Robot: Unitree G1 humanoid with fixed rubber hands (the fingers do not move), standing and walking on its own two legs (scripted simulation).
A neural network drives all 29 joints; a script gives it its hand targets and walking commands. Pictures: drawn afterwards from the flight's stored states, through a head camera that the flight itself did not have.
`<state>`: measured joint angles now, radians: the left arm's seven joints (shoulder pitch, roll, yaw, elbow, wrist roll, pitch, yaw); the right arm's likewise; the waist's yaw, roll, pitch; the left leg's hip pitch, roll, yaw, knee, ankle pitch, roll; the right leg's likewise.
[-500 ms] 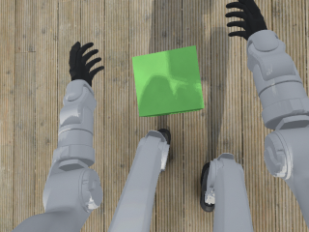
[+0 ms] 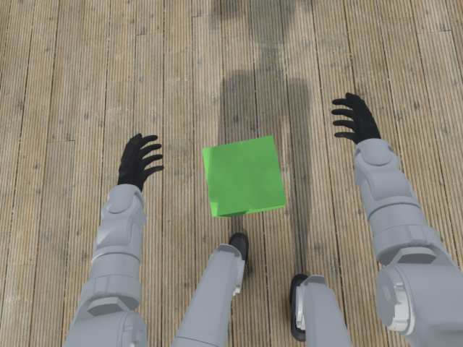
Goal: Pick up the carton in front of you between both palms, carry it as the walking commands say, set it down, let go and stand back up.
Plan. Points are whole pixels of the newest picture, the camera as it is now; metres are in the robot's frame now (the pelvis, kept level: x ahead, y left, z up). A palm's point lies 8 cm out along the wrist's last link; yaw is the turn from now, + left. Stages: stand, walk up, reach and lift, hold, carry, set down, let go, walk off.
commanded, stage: let go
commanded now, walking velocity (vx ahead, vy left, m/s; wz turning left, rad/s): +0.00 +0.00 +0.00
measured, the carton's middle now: (245, 181) +0.42 +0.13 -0.54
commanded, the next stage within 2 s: stand in 1.16 s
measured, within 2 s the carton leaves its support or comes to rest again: neither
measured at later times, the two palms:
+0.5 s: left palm (85, 253) +0.22 +0.26 +0.03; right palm (448, 227) +0.34 -0.17 +0.00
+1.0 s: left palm (106, 251) +0.23 +0.22 +0.04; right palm out of the picture +0.25 -0.25 +0.04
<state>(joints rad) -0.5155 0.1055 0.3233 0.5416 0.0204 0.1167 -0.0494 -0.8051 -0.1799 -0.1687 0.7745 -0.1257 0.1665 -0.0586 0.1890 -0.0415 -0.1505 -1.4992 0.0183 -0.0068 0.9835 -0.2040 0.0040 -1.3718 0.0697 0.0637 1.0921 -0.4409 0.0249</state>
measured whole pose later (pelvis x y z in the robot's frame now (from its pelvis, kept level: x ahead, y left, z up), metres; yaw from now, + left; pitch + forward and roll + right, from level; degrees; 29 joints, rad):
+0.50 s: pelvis +0.07 +0.01 +0.10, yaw +4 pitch +12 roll +0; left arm 0.20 0.21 0.00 0.33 -0.04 0.04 -0.08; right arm -0.03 -0.14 -0.11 0.56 -0.08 0.01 -0.05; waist 0.11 0.01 0.03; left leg -0.57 -0.04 -0.01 0.56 -0.20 0.02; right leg -0.40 -0.01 0.06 0.58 -0.39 0.02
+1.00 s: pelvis +0.08 -0.03 +0.11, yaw +4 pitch -1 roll +2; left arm 0.22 0.25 0.04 0.42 0.02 0.16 -0.03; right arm 0.23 -0.21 -0.02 0.48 0.01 0.06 0.02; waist 0.00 -0.04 0.04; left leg -0.23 -0.01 -0.04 0.44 -0.19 -0.03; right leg -0.07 0.03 0.04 0.47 -0.38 -0.04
